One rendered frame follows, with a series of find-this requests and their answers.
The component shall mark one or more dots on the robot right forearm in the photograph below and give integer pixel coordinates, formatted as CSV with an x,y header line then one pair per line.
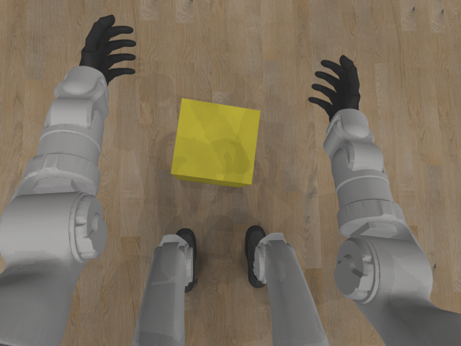
x,y
365,200

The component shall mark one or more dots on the robot left forearm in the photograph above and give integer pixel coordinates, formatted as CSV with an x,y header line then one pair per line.
x,y
71,139

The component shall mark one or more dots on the carton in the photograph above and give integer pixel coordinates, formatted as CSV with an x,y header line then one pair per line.
x,y
215,144

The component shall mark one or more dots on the left robot thigh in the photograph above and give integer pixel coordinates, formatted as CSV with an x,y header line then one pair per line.
x,y
161,316

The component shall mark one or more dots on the robot right upper arm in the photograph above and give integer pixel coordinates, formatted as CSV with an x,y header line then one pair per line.
x,y
390,282

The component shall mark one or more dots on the robot left upper arm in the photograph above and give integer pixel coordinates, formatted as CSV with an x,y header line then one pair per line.
x,y
46,240

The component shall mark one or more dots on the robot left foot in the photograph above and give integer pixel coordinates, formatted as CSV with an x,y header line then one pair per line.
x,y
189,237

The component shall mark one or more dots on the left robot hand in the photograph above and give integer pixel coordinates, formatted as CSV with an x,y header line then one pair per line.
x,y
97,48

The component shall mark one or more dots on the right robot hand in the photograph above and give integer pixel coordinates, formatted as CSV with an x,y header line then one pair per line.
x,y
347,87

